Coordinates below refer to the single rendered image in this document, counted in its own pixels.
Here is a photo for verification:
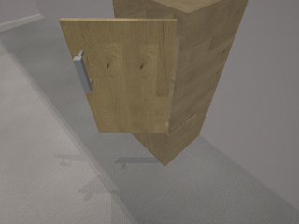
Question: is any handle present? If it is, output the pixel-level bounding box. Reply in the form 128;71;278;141
73;50;93;93

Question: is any cupboard door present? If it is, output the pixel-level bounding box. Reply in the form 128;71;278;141
59;18;178;133

